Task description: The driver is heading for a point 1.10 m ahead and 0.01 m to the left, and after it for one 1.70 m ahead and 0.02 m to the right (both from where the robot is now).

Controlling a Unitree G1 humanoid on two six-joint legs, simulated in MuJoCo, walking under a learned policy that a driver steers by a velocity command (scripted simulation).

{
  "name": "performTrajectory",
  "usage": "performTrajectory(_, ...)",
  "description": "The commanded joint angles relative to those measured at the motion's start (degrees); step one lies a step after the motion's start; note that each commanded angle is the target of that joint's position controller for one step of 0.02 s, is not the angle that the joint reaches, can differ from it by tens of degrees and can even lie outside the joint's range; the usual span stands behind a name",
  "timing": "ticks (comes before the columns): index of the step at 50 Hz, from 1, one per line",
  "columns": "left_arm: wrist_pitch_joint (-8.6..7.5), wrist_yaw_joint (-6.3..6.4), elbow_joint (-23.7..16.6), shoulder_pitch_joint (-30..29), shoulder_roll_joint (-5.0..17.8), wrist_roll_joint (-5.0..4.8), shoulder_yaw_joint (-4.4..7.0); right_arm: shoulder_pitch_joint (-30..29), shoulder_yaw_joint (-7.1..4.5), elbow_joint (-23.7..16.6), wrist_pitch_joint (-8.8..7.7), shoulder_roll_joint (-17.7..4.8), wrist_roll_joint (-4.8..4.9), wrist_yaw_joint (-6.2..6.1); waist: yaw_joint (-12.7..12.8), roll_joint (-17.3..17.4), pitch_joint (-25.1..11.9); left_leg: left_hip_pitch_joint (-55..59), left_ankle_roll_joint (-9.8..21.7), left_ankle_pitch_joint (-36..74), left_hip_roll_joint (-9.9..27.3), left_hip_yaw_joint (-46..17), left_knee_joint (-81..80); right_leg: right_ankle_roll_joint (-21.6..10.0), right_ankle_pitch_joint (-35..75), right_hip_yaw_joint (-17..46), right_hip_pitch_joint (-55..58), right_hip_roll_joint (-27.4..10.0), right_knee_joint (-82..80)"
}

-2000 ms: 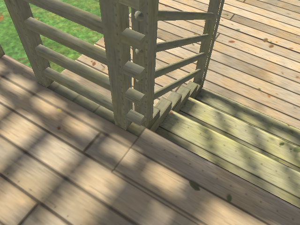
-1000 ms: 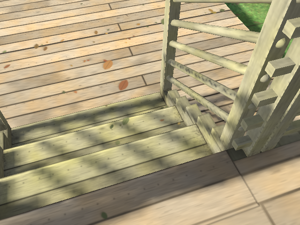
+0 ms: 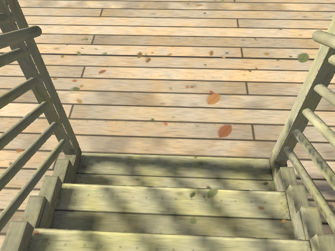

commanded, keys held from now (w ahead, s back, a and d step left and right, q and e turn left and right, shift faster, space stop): w+q+shift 0.20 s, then w+shift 0.44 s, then w+e+shift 0.36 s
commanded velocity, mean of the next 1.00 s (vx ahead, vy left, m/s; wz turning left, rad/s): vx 0.99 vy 0.00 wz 0.23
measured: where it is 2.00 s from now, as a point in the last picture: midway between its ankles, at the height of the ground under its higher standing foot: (154, 148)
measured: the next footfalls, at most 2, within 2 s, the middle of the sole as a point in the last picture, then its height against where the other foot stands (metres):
right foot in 0.42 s outside the picture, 0.17 m lower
left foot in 0.80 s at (129, 205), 0.17 m lower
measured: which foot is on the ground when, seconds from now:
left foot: down 0.00-0.40, up 0.42-0.78, down 0.80-1.00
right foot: up 0.00-0.40, down 0.42-0.80, up 0.82-1.00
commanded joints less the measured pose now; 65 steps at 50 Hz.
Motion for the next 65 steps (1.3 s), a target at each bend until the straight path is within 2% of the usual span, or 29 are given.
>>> performTrajectory(1, -4.27, -0.13, -13.44, -8.9, 8.65, -1.02, 1.23, 16.01, -4.97, 0.79, -0.04, -13.89, -0.13, -2.36, -4.86, -1.37, -12.34, 46.07, 12.99, 7.41, 19.34, -47.51, -27.16, -0.55, 2.71, 12.96, -44.96, 2.4, 17.38)
performTrajectory(7, 2.1, -0.51, -11.66, -9.09, 6.12, 3.1, 0.67, 13.15, -2.39, 1.86, -2.39, -8.42, 0.71, -2.97, 1.52, -4.22, -4.08, 14.85, 9.74, 31.84, 9.82, -30.05, -23.17, 3.49, -0.94, 9.25, -30.48, -0.89, -4.6)
performTrajectory(10, 0.69, -1.17, -16.32, -19.22, 7.56, -0.23, 1.62, 19.18, -1.57, 5.22, -3.58, -6.68, 1.25, -4.26, -1.35, -1.55, -2.32, 13.94, 4.88, 21.7, 4.4, -29.32, -19.28, 1.12, 28.08, 11.77, -35.95, 1.36, -17.49)
performTrajectory(14, -1.08, -4.15, -13.8, -14.46, 3.84, -0.33, 0.6, 15.07, 0.97, 5.09, -3.46, -2.83, 1.13, -4.3, -1.21, 2.02, -7.8, -1.2, 0.08, 2.2, -0.21, -23.3, -13.08, -2.42, 58.92, 5.61, -9.11, 6.24, -26.15)
performTrajectory(17, -1.58, -3.69, -12.2, -10.84, 5.21, -1.24, 1.26, 14.41, 1.03, 4.52, -2.68, -2.62, -0.17, -3.72, -0.68, 5.52, -4.62, 0.81, -1.14, 7.09, -0.04, -21.7, -0.36, -2.74, 51.15, 3.86, -5.33, 8.7, -26.54)
performTrajectory(20, -1.81, -0.08, -1.94, 25.28, 8.31, -0.89, 3.65, 0.73, -0.39, 2.13, -2.6, -5.28, -1.45, -4.42, 20.31, 0.11, -9.05, 2.01, -2.75, 30.83, -1.49, -14.23, 49.76, -6.98, 51.15, 4.26, 16.04, 4.29, -42.51)
performTrajectory(21, -1.98, -0.01, -1.94, 23.22, 7.2, -0.65, 3.52, -2.58, -0.01, 1.12, -2.44, -1.29, -0.03, -4.99, 21.48, -9.27, 0.25, -11.42, -3.11, -13.91, -9.5, -10.81, 78.46, -12.56, 53.15, 13.26, 15.71, -5.36, -56.84)
performTrajectory(23, -3.79, -1.81, -5.89, 12.85, 8.59, 0.92, 1.54, 8.63, 2.42, -4.99, -4.42, 4.1, 1.91, -6.32, 1.83, -8.69, -3.8, -36.21, -0.44, -20.62, -0.88, -21.02, 62.76, -10.88, 72.47, 30.64, 27.45, -17.09, -29.32)
performTrajectory(25, -4.87, -2.24, -2.47, 15.18, 5.9, -0.7, 1.69, 2.45, 1.66, -0.41, -3.55, 1.18, -2.63, -6.92, 2.75, -0.23, 1.54, -40.61, -0.44, -12.25, 0.74, -19.35, 54.96, -12.08, 47.37, 27.76, 14.36, -11.75, -34.47)
performTrajectory(27, -5.61, -0.98, -5.58, 0.87, 9.71, -0.52, 1.33, 0.65, 2.69, -5.46, -4.09, 1.5, -3.51, -4.82, -5.98, -9.6, 4.27, -22.8, -5.55, 6.28, 8.55, -21.67, 16.8, -13.84, 40.81, 35.85, -14.59, -14.38, -43.94)
performTrajectory(29, -5.61, -1.27, -0.06, 3.38, 12.52, 0.16, 2.2, 2.73, 0.34, 2.62, -1.92, -1.93, -4.17, -3.41, -3.89, -7.58, 3.63, -3.97, -6.9, 17.69, 8.01, -14.47, 25.92, -18.58, 41.57, 35.58, -28.07, -14.26, -44.01)
performTrajectory(33, -5.47, -0.3, 4.46, 9.84, 0.21, -3.29, -1.96, -15.02, 3.78, -0.17, -5.78, 3.77, -0.73, -0.42, 2.84, 2.51, 7.7, 3.98, -4.45, 55.23, 9.61, -3.64, -7.47, -11.94, 8.55, 20.01, -31.07, 1.34, -36.9)
performTrajectory(37, -1.01, 0.27, 6.53, 14.49, 4.42, -0.75, -0.86, -8.93, 3.3, 2.07, -3.97, 1.47, 1.2, -1.46, 5.42, -5.74, 6.08, 22.55, -9.47, 34.01, 8.06, -3.88, -15.97, -11.66, 15.14, 18.12, -21.86, 1.69, -22.49)
performTrajectory(38, -0.43, 0.43, 7.51, 16.26, 6.91, 1.34, -0.31, 0.47, 1.81, 5.64, -3.71, -1.52, 0.7, -3.14, 1.96, -1.54, 0.29, 24.07, -8.36, 30.9, 7.2, -4.1, -22.86, -12.02, 33.27, 18.33, -9.94, 3.58, -9.4)
performTrajectory(39, -0.14, 1.08, 8.75, 16.49, 8.07, -0.56, 0.29, 11.44, 0.67, 8.95, -4.52, -3.07, -1.85, -3.98, -3.9, 0.74, -1.8, 37.09, -7.89, 40.14, 8.79, -4.57, -27.22, -11.01, 37.47, 16.78, -15.45, 3.41, 9.42)
performTrajectory(40, -0.3, 1.08, 8.02, 11.78, 7.09, -1.37, 0.93, 20.92, -1.45, 11.74, -4.85, -7.02, -3.89, -3.59, -8.48, 1.61, -4.17, 50.75, -4.19, 44.64, 15.45, -10.64, -22.77, -10.99, 0.74, 13.95, -31.03, 8.09, 31.68)
performTrajectory(41, -1.73, 2.22, 6.93, 18.99, 0.63, -4.31, -0.41, 25.14, -1.79, 11.83, -5.97, -7.73, -4.36, -2.55, -3.98, 4.01, -16.88, 68.31, -0.21, 68.09, 31.3, -21.64, -1.59, -9.29, -20.74, 15.08, -44.34, 6.5, 42.76)
performTrajectory(42, -2.21, 2.97, 5.88, 16.98, 3.07, -4.25, -0.3, 26.2, -1.98, 11.27, -5.58, -5.12, -1.97, -1.64, -6.08, -0.31, -23.09, 69.87, 2.06, 58.18, 33.86, -26.44, -3.86, -9.12, -15.05, 14.72, -50.1, 3.02, 37.9)
performTrajectory(44, -1.09, 0.68, 3.51, 6.11, 6.98, -0.4, 1.57, 18.98, -1.89, 12.14, -6.0, -2.39, -1.91, -2.55, -5.04, -1.25, -8.05, 46.9, 2.79, 4.79, 27.63, -26.03, -20.13, -9.17, -1.86, 13.37, -51.76, -2.09, 16.56)
performTrajectory(45, -0.19, 0.2, 3.39, 3.94, 6.56, 2.18, 3.0, 17.52, -1.8, 13.13, -6.71, -1.68, -2.7, -3.36, -3.55, 4.18, -4.39, 37.76, 3.59, 9.47, 30.31, -28.57, -17.82, -9.01, 3.2, 15.02, -48.49, -2.98, 14.51)
performTrajectory(49, 3.48, -2.7, -0.6, -2.35, -1.19, 1.27, 2.29, 8.45, -1.62, 12.67, -7.2, -3.74, -0.88, -4.02, 2.4, 4.72, 1.03, 8.03, 0.39, 15.83, 30.05, -15.39, -13.91, -5.7, 12.48, 7.58, -33.39, -2.38, -1.42)
performTrajectory(50, 2.16, -4.14, -1.33, -6.19, -2.33, 0.51, 2.1, 8.42, 0.05, 14.75, -8.26, 3.71, -0.5, -4.41, 2.64, 2.57, 1.04, 6.86, -4.65, 3.97, 27.1, -10.06, -10.71, -7.39, 34.34, 12.68, -34.82, -4.71, -12.8)
performTrajectory(52, 1.54, -6.58, -2.12, -6.54, -4.95, -1.26, 1.09, 1.92, 0.08, 14.57, -9.56, 1.74, 0.46, -5.77, 6.33, 3.65, -0.88, -8.42, -10.6, -12.42, 19.61, 2.08, -9.49, -7.74, 61.69, 6.96, -11.07, 0.2, -25.38)
performTrajectory(57, 5.52, -1.81, 7.21, 18.09, 5.75, -0.24, 4.09, 4.24, -1.89, 15.87, -6.56, -7.44, 0.92, -3.43, 16.57, -1.68, -8.11, 2.69, -11.07, 34.05, 18.67, 11.3, 32.75, -11.57, 40.31, -11.19, 15.23, 11.96, -20.11)
performTrajectory(58, 5.11, -1.51, 7.99, 23.22, 8.04, 0.9, 4.5, 3.08, -2.56, 15.71, -5.44, -6.99, 1.47, -4.2, 21.82, -8.66, 0.53, -4.48, -9.97, 13.87, 15.14, 10.81, 63.21, -15.99, 37.14, -2.72, 15.32, 7.84, -42.37)
performTrajectory(59, 4.53, -2.37, 8.25, 17.52, 11.34, -0.76, 4.76, 3.83, -1.66, 14.44, -4.26, -0.21, 0.74, -5.76, 16.51, -20.01, 11.73, -16.72, -10.16, -33.01, 6.56, 8.82, 86.49, -18.09, 69.18, 10.21, 10.38, 1.16, -46.04)
performTrajectory(60, 2.62, -1.82, 7.12, 18.5, 14.71, -1.76, 4.1, 4.93, -0.75, 8.02, -5.38, -0.14, -1.81, -6.63, 7.9, -17.59, 9.45, -34.36, -10.99, -28.26, 10.43, -0.23, 72.45, -18.08, 91.81, 22.98, 19.53, -4.09, -34.02)
performTrajectory(62, 0.41, -1.41, 4.88, 10.93, 10.72, -1.25, 3.18, 7.08, -1.17, 11.37, -6.23, -3.4, -3.9, -5.71, 4.71, 6.35, 3.16, -30.19, -10.49, -17.58, 14.55, -9.82, 51.68, -20.15, 60.97, 33.63, 12.82, -7.31, -33.55)
performTrajectory(65, -1.08, -1.06, 0.24, -1.47, 13.42, -0.25, 3.04, 3.21, 0.61, 8.33, -5.3, -0.61, -2.83, -6.12, -1.61, -0.64, -0.71, -12.7, -14.51, -0.71, 11.7, -8.96, 22.32, -24.39, 68.17, 41.17, -13.63, -8.8, -38.55)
